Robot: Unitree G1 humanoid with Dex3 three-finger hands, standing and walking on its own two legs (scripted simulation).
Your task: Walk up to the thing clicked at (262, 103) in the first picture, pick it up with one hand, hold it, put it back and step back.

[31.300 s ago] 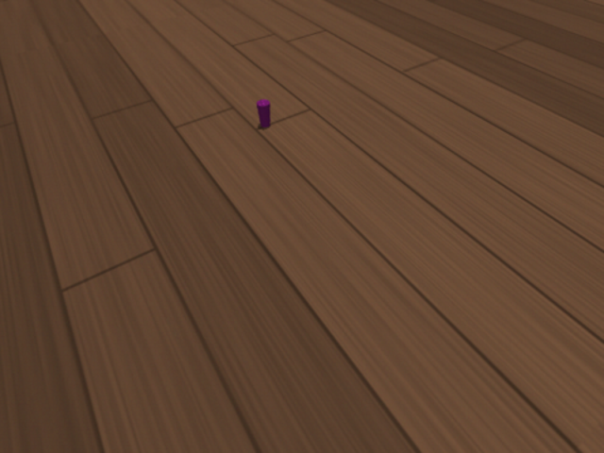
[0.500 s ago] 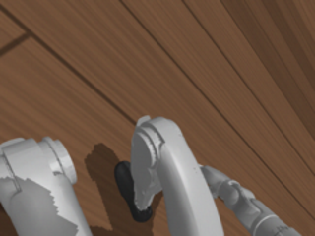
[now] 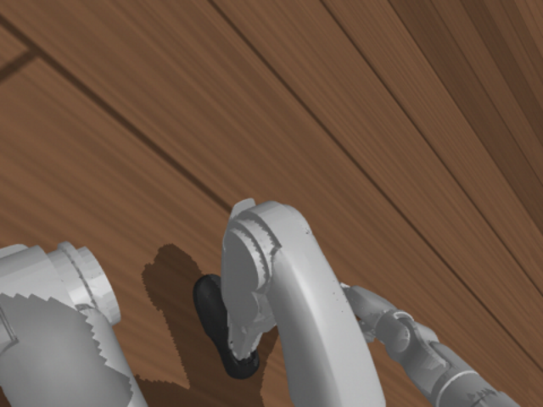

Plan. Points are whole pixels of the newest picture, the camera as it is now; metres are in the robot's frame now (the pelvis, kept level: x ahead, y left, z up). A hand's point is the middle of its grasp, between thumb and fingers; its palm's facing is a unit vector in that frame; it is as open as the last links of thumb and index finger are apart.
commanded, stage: settle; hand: left
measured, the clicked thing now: out of the picture +0.42 +0.38 -0.21
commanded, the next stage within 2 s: hold in 0.46 s
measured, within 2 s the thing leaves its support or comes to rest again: leaves its support in 0.22 s
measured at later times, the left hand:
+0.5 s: hand out of the picture +0.40 +0.40 -0.10, palm faces +0.58 -0.82 -0.02, open 10.2 cm
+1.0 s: hand out of the picture +0.33 +0.38 +0.07, palm faces +0.56 -0.83 -0.07, open 10.1 cm
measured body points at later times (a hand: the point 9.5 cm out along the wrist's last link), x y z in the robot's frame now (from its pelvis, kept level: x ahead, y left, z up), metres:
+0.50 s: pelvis +0.00 +0.00 +0.01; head +0.20 +0.19 +0.37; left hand +0.36 +0.44 -0.09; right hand +0.20 -0.24 -0.03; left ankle +0.08 +0.13 -0.24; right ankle +0.13 -0.12 -0.24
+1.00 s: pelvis +0.02 -0.02 +0.09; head +0.20 +0.10 +0.49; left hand +0.30 +0.43 +0.08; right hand +0.25 -0.22 -0.02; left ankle +0.08 +0.13 -0.24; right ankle +0.13 -0.12 -0.24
